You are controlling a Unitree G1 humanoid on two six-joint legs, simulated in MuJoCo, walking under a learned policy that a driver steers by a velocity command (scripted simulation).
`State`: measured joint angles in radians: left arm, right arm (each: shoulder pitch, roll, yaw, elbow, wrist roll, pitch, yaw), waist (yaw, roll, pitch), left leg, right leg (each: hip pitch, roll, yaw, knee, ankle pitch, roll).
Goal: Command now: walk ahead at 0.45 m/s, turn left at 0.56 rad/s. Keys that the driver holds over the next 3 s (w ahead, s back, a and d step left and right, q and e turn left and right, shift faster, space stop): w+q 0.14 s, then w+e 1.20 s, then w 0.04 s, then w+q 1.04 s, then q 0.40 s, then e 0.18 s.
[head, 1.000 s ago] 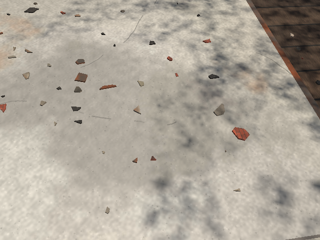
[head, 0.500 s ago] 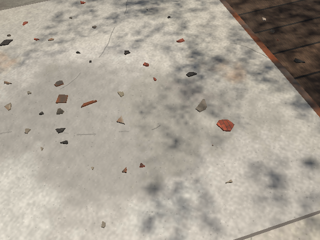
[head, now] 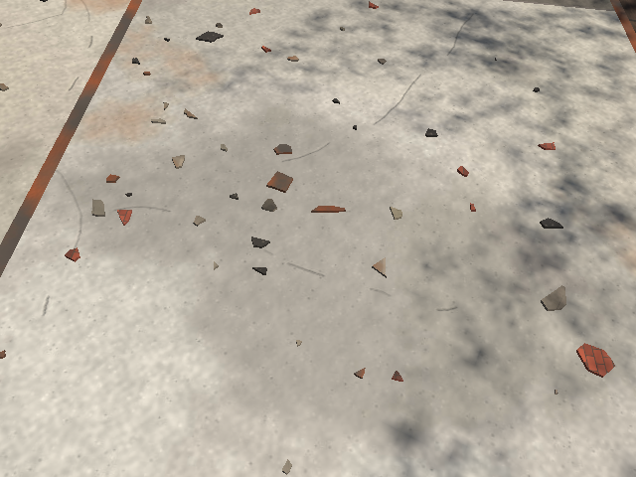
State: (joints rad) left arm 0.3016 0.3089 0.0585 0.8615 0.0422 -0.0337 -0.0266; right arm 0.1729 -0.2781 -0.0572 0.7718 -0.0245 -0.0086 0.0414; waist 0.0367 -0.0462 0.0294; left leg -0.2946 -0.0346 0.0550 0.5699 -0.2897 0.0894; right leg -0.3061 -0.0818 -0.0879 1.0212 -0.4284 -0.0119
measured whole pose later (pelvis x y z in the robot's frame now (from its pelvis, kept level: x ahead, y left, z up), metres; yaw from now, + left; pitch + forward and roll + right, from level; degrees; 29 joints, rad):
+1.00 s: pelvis +0.58 +0.05 -0.01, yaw -14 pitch +2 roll +0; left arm 0.41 0.30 0.07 0.87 0.00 -0.04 0.00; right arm 0.05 -0.26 0.00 0.69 -0.05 -0.08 -0.01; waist 0.09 -0.01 0.04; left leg -0.44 -0.02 0.00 0.56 -0.14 0.03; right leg -0.19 0.13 0.16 0.91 -0.47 -0.08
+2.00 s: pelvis +1.04 -0.16 -0.01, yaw -16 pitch +1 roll -1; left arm 0.41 0.22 0.03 0.95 0.03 -0.07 0.03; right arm 0.08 -0.22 -0.04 0.77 -0.04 -0.01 0.06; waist 0.04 0.01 0.05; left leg -0.50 -0.01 0.13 0.61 -0.17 0.14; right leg 0.12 0.00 -0.29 0.37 -0.46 -0.02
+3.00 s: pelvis +1.39 -0.23 +0.00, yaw +15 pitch +0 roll -1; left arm 0.29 0.26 0.03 0.79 0.02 0.00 -0.01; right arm 0.14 -0.23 -0.02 0.72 -0.03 0.04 0.02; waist 0.05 -0.02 0.04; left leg -0.28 -0.01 0.00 0.51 -0.22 0.03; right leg -0.28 -0.06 -0.16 0.54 -0.27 0.00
